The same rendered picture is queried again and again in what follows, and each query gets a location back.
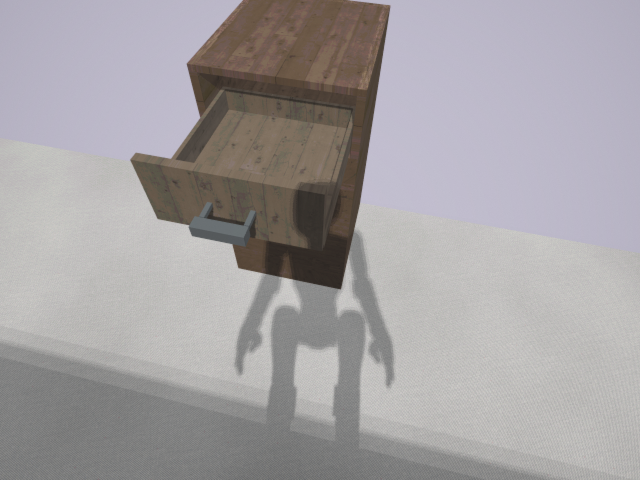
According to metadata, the drawer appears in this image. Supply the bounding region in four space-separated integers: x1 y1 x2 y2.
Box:
130 86 356 251

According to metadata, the handle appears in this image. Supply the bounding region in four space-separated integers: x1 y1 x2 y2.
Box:
189 202 256 247

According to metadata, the cabinet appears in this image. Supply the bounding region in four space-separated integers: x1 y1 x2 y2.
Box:
187 0 391 289

